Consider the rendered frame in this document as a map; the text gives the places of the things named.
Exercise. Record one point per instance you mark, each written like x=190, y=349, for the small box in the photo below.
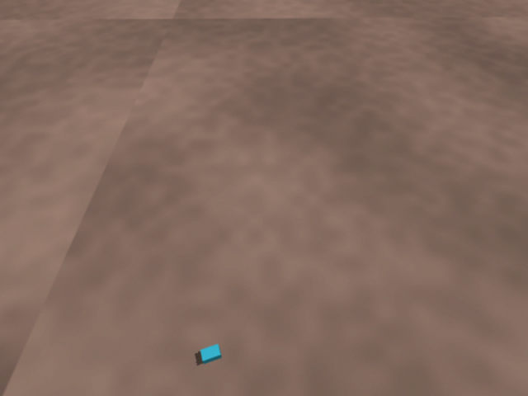
x=210, y=353

